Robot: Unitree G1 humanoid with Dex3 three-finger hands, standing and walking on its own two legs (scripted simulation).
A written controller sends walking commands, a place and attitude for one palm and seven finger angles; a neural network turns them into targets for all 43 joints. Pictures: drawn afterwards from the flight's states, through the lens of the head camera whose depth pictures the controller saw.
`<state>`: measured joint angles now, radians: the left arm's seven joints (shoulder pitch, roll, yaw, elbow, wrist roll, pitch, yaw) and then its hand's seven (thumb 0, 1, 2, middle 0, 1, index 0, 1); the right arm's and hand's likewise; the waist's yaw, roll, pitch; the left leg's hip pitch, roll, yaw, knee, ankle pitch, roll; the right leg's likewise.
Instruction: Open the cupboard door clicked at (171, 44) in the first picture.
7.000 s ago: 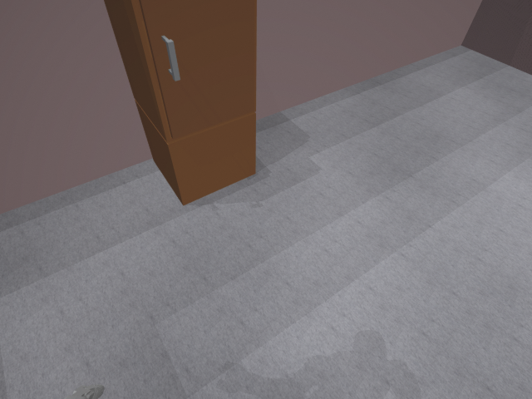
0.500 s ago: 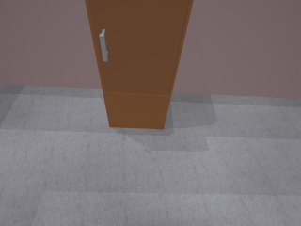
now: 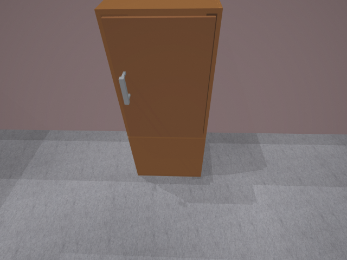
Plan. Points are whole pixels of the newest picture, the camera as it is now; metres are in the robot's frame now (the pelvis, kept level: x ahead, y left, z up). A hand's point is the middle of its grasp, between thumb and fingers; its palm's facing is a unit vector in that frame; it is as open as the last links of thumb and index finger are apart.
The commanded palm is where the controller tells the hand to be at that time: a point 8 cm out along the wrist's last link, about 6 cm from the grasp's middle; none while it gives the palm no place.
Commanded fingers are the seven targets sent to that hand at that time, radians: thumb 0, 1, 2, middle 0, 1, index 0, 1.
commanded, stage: take the last steps up to it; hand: left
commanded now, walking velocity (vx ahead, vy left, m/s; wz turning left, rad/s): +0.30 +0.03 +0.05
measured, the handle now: (125, 88) +0.76 +0.25 -0.02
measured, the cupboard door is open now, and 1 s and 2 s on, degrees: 0 0 0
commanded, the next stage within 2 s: come to a stop and stand still in 0.46 s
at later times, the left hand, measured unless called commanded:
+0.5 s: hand out of the picture +0.16 +0.25 -0.18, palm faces +0.04 -0.98 -0.18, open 7.4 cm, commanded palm none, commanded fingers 0.00 0.90 0.90 -0.20 -0.30 -0.20 -0.30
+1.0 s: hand (108, 215) +0.29 +0.23 -0.17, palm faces +0.03 -0.97 -0.24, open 7.3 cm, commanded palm none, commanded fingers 0.00 0.90 0.90 -0.20 -0.30 -0.20 -0.30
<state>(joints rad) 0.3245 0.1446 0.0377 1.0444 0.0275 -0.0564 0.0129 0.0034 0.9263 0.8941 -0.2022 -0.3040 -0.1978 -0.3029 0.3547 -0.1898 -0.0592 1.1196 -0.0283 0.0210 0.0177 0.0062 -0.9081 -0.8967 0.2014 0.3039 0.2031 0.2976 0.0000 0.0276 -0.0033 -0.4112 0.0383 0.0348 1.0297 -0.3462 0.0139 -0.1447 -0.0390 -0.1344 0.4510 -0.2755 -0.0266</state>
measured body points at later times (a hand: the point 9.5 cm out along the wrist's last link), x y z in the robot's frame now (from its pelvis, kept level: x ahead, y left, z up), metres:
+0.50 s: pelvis +0.15 +0.07 +0.00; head +0.16 +0.07 +0.45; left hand +0.16 +0.30 -0.17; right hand +0.22 -0.17 -0.15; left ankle +0.18 +0.17 -0.74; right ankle +0.15 -0.05 -0.68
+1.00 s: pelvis +0.20 +0.05 -0.01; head +0.23 +0.03 +0.44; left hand +0.28 +0.28 -0.15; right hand +0.23 -0.19 -0.17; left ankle +0.17 +0.18 -0.70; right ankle +0.27 -0.06 -0.74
